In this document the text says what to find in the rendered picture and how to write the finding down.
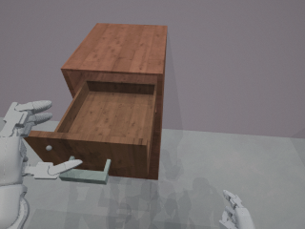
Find handle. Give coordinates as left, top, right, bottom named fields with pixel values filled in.
left=59, top=156, right=112, bottom=185

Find drawer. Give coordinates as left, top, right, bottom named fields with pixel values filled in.
left=23, top=79, right=157, bottom=177

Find robot right hand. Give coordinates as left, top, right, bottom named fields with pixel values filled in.
left=219, top=190, right=255, bottom=229

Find left robot forearm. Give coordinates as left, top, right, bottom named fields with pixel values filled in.
left=0, top=184, right=31, bottom=229

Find cabinet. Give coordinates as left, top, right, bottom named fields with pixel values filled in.
left=61, top=23, right=168, bottom=180

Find robot left hand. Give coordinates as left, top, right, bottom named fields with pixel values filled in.
left=0, top=100, right=83, bottom=186

